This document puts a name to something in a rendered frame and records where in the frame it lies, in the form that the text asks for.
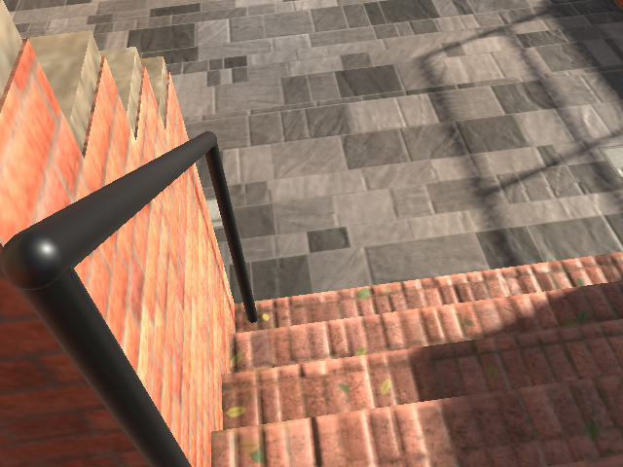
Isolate stairs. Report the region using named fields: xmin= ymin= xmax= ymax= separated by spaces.
xmin=211 ymin=252 xmax=623 ymax=467

